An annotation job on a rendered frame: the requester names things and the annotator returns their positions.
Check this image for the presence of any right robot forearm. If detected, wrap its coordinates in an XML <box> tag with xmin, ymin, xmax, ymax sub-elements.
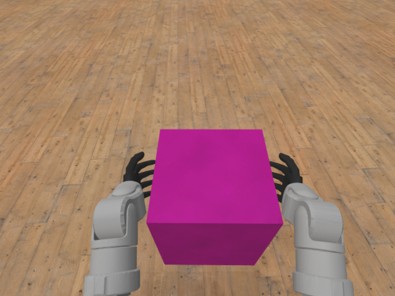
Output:
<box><xmin>281</xmin><ymin>183</ymin><xmax>354</xmax><ymax>296</ymax></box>

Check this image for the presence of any carton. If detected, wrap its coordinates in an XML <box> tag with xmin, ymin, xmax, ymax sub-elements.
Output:
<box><xmin>146</xmin><ymin>129</ymin><xmax>283</xmax><ymax>265</ymax></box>

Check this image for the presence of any robot right hand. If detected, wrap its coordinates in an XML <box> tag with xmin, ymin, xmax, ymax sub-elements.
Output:
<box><xmin>269</xmin><ymin>153</ymin><xmax>302</xmax><ymax>203</ymax></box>

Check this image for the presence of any left robot forearm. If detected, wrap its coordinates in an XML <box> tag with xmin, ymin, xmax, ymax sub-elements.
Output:
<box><xmin>83</xmin><ymin>181</ymin><xmax>146</xmax><ymax>296</ymax></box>

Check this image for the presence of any robot left hand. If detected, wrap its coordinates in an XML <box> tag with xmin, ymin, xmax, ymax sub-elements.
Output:
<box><xmin>123</xmin><ymin>152</ymin><xmax>156</xmax><ymax>198</ymax></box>

